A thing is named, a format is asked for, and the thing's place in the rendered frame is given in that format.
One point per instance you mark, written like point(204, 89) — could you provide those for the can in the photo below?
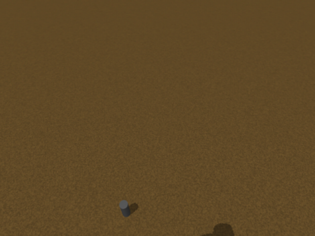
point(124, 208)

